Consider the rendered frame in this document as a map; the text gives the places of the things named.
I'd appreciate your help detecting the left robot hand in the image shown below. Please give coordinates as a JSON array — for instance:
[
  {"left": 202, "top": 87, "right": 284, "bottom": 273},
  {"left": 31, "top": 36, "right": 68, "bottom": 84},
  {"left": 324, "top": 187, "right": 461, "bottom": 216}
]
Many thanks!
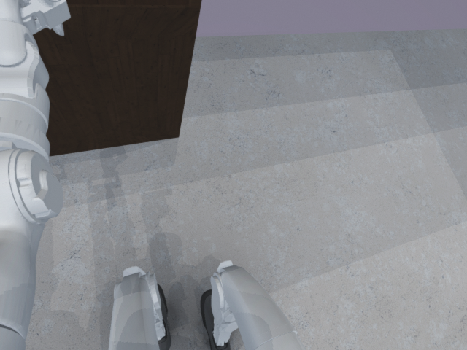
[{"left": 0, "top": 0, "right": 71, "bottom": 36}]

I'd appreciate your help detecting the right robot thigh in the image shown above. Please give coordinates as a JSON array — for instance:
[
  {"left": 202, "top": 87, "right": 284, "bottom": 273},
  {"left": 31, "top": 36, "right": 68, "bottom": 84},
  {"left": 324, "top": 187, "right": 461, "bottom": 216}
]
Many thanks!
[{"left": 210, "top": 265, "right": 306, "bottom": 350}]

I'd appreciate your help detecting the left robot forearm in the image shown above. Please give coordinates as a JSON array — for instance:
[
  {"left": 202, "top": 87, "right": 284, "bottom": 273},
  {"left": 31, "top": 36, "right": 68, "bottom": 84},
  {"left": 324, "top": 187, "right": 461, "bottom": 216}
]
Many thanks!
[{"left": 0, "top": 20, "right": 50, "bottom": 162}]

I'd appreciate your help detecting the cabinet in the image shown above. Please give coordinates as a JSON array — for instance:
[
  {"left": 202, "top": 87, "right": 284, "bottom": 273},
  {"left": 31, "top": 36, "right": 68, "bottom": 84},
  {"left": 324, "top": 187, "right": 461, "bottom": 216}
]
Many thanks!
[{"left": 33, "top": 0, "right": 202, "bottom": 156}]

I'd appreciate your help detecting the robot left upper arm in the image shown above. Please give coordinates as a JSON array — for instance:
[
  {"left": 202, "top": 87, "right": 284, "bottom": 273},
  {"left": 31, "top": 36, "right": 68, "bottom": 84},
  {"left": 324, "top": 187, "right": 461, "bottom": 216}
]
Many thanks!
[{"left": 0, "top": 148, "right": 63, "bottom": 350}]

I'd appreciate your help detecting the robot right shin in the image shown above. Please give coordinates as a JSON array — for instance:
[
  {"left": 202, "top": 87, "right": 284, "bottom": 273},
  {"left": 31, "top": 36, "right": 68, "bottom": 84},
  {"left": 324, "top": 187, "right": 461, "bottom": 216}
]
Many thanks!
[{"left": 211, "top": 260, "right": 238, "bottom": 346}]

